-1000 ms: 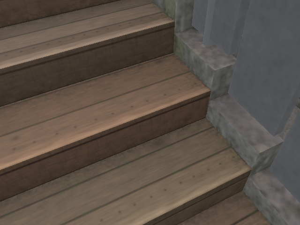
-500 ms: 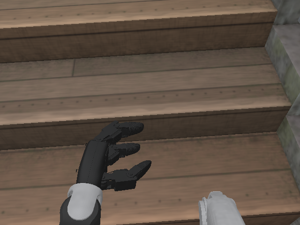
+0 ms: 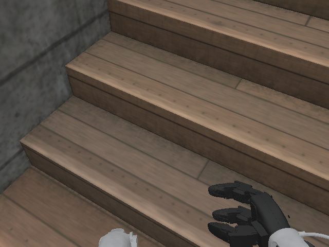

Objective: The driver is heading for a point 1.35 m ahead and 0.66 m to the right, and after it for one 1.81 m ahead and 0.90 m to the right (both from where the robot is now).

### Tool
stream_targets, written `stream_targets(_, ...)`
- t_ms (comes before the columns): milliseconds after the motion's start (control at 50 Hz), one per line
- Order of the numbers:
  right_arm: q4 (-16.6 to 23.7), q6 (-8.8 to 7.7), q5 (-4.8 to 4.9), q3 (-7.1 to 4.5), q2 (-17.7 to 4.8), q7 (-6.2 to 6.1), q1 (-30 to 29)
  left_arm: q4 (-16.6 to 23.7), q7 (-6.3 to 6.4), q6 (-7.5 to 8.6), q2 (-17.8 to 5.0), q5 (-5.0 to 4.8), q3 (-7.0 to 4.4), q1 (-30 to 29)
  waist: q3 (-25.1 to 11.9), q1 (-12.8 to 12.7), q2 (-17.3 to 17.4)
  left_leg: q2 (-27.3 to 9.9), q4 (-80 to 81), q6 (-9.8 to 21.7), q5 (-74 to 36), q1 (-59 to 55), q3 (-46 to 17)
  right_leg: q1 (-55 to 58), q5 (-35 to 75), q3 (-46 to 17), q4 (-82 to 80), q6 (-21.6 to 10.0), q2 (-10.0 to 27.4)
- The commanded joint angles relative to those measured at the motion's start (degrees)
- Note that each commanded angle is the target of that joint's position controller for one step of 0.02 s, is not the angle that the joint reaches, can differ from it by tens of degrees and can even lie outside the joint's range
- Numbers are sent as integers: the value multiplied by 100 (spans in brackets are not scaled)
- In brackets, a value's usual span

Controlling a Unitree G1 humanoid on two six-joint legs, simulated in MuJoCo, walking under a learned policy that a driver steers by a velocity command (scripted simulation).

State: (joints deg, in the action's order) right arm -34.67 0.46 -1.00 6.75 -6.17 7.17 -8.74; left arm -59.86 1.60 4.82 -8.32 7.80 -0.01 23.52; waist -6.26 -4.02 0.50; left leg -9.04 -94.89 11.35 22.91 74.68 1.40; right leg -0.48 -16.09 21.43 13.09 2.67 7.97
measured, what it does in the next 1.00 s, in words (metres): climbs, turning right: left foot 0.16 m higher, then right foot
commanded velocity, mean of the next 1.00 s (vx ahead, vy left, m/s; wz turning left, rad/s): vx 0.02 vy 0.00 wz -0.63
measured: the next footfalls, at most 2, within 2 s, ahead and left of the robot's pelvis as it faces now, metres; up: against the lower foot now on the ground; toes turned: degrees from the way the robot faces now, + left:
left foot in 0.06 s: +0.25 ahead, +0.16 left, +0.16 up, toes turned +9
right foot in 0.50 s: +0.17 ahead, -0.11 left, +0.16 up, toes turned -14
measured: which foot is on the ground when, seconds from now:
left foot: up 0.00-0.04, down 0.06-0.52, up 0.54-0.96, down 0.98-1.00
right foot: down 0.00-0.10, up 0.12-0.48, down 0.50-0.98, up 1.00-1.00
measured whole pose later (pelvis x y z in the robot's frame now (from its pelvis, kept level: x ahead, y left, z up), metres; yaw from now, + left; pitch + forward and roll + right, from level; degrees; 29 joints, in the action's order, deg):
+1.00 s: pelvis +0.17 +0.02 +0.14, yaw -40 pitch +6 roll +0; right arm -36.0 -4.6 -1.7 -3.3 -13.2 -1.0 7.5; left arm -36.6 -2.2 4.0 -14.1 -0.1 -2.2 8.1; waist -4.8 1.2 -0.7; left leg 2.4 -36.6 -0.1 17.8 24.4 -1.9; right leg -27.8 -19.2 -21.8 40.9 -1.0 -13.0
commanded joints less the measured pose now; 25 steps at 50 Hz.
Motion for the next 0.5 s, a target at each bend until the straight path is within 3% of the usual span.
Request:
stream_targets(20, 391, 269, 102, -67, -378, -130, -756, 194, -408, 60, -1555, -184, -325, -36, 462, 461, -865, 433, 2059, -265, 602, -1859, 180, -791, 2783, -812, -917, -1495, 1279)
stream_targets(40, -13, 209, 13, -213, -740, -124, -132, 526, -424, 146, -1629, -362, -354, -419, 414, 627, -572, 782, 2837, -257, -535, -2634, 901, -438, 4512, -522, -600, -1470, 1174)
stream_targets(60, -285, 104, 166, -347, -962, -141, 461, 624, -554, 223, -1827, -485, -387, -421, -39, 794, -782, 945, 3665, -308, -940, -3648, 695, -222, 5754, -279, 135, -1277, 1114)
stream_targets(80, -474, -109, 247, -442, -1290, -329, 990, 832, -606, 359, -1296, -777, -245, 402, -1566, 626, -30, 591, 3077, -11, -3949, -5799, -339, -1118, 6338, -577, 1187, -688, 489)
stream_targets(100, -730, -85, 75, -471, -1459, -334, 2065, 818, -761, 417, -1282, -762, -183, 473, -2273, 1108, 260, -16, 4116, 287, -4412, -7597, -1716, -2338, 4062, -1033, 2202, -376, -16)
stream_targets(120, -915, -242, 7, -827, -1367, -720, 3144, 565, -467, 163, -1328, -1429, -388, 331, -1948, 1566, 1560, -1073, 5371, 735, -6350, -8258, -2772, -2918, 691, -759, 4918, -57, -576)
stream_targets(140, -1395, -264, -360, -970, -2391, -480, 4145, 892, -790, 95, -1136, -555, -344, 391, -3332, 1459, 1455, -1439, 6342, 995, -3845, -7769, -4356, -3399, -111, -2831, 7135, -291, -768)
stream_targets(160, -1643, -423, -347, -1112, -2385, -556, 3774, 1020, -754, 103, -959, -507, -480, -346, -2024, 1405, 1483, -1177, 6530, 840, -1790, -6728, -4034, -4188, 184, -3493, 8556, -363, -908)
stream_targets(180, -1585, -489, -157, -1091, -2152, -594, 2855, 893, -694, 152, -659, -557, -414, -405, -1299, 1124, 1459, -1123, 6433, 597, -311, -5592, -3445, -4547, 377, -3480, 9475, -454, -781)
stream_targets(200, -1523, -539, -101, -941, -1520, -552, 1925, 632, -597, 199, -371, -629, -321, -228, -866, 738, 994, -1105, 6397, 342, 426, -4855, -2791, -4633, 522, -3292, 9768, -536, -605)
stream_targets(220, -1531, -531, -51, -797, -953, -554, 1335, 438, -496, 199, 41, -639, -149, -79, -633, 534, 97, -1119, 6405, 278, 498, -4313, -2543, -4612, 399, -3176, 9752, -594, -480)
stream_targets(240, -1433, -513, 9, -672, -519, -604, 775, 448, -429, 107, 135, -625, -82, -159, -401, 293, -141, -1139, 6721, 168, 610, -3830, -2383, -4407, 113, -3182, 9481, -584, -383)
stream_targets(260, -1305, -556, 6, -604, -229, -715, 418, 475, -347, 3, -23, -596, -107, -229, -446, 167, -219, -1268, 6964, 115, 491, -3698, -2217, -4359, 359, -3171, 9200, -535, -266)
stream_targets(280, -1225, -646, 27, -610, -211, -872, 229, 493, -333, -61, -156, -621, -127, -302, -450, 153, -163, -1232, 7114, 52, 405, -3672, -1790, -4244, 359, -3118, 8861, -406, -212)
stream_targets(300, -1250, -778, -11, -666, -403, -1010, 384, 684, -365, -51, -469, -590, -206, -550, -520, 134, -130, -1136, 7179, -26, 115, -3886, -1131, -4072, 366, -2935, 8207, -179, -128)
stream_targets(320, -1179, -880, -41, -796, -718, -1159, 465, 863, -474, 1, -678, -570, -273, -756, -547, 189, 158, -994, 7241, -114, -234, -3988, -497, -3750, 326, -2727, 8021, -5, -203)
stream_targets(340, -1244, -929, -74, -880, -963, -1235, 574, 1079, -506, 56, -790, -684, -306, -1082, -473, 192, 168, -1071, 7476, -211, -254, -4216, -303, -3625, -60, -2793, 7403, 121, -134)
stream_targets(360, -1224, -957, -3, -1013, -1411, -1220, 577, 1201, -623, 67, -718, -757, -283, -1042, -211, 109, 254, -844, 7813, -325, -229, -4438, 378, -3262, -852, -2230, 5745, 196, -199)
stream_targets(380, -1244, -977, 62, -1139, -1712, -1196, 682, 1292, -694, 111, -837, -683, -318, -1125, -23, 162, 395, -772, 7801, -484, -179, -4662, 569, -2969, -1089, -2166, 4859, 227, -185)
stream_targets(400, -1183, -1024, 54, -1229, -1888, -1150, 665, 1316, -734, 144, -991, -702, -381, -1168, 118, 200, 575, -848, 7853, -581, -220, -4941, 574, -2741, -703, -2264, 4432, 161, -133)
stream_targets(420, -1034, -1059, -20, -1264, -1935, -1139, 522, 1323, -811, 203, -948, -719, -399, -1108, 217, 242, 694, -917, 7903, -463, -497, -4813, 753, -2184, -541, -1910, 4721, -28, -318)
stream_targets(440, -924, -1069, -212, -1299, -1943, -1111, 263, 1328, -830, 210, -820, -744, -389, -827, 205, 98, 550, -1100, 7795, -395, -497, -4926, 850, -1959, 13, -2007, 4724, -209, -321)
stream_targets(460, -913, -1021, -204, -1307, -1919, -1068, 140, 1372, -816, 250, -786, -778, -373, -891, 390, 44, 177, -1163, 7600, -399, -454, -5160, 831, -2044, 296, -2204, 4013, -355, -242)
stream_targets(480, -899, -961, -99, -1300, -1835, -1035, 65, 1365, -805, 304, -870, -784, -430, -782, 524, -27, 52, -1083, 7246, -410, -292, -5317, 966, -1877, 522, -2056, 3137, -525, -361)
stream_targets(500, -972, -928, -11, -1262, -1583, -1009, 274, 1305, -763, 384, -1059, -689, -545, -603, 614, 51, -161, -875, 6675, -508, 22, -5304, 1150, -1537, 540, -1948, 2363, -740, -638)
Keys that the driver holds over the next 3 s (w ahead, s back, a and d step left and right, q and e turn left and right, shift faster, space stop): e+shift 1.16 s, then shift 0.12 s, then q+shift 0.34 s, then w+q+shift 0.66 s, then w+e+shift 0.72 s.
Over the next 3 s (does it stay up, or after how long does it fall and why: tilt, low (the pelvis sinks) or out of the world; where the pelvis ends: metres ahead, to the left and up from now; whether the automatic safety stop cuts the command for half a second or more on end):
stays up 1.12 -0.12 0.54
